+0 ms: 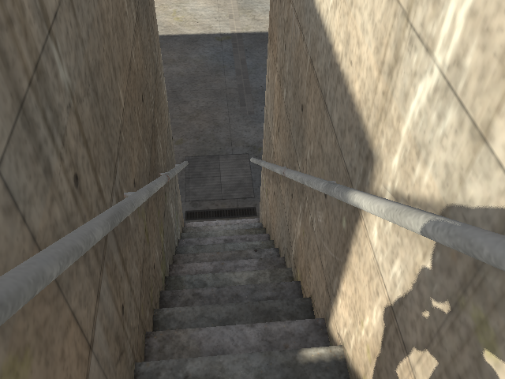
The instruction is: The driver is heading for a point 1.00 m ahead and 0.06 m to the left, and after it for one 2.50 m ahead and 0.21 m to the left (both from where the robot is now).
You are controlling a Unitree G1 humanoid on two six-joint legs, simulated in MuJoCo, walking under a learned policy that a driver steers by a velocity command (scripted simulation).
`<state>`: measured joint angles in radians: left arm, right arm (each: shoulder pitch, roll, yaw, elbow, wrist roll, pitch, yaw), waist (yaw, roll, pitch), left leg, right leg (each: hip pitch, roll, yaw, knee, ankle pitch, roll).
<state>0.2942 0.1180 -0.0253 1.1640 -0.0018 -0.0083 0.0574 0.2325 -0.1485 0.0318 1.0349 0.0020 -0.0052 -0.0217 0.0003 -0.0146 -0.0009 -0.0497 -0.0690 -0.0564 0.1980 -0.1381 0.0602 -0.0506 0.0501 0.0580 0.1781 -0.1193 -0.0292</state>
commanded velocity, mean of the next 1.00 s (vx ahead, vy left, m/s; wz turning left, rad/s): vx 0.00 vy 0.01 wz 0.00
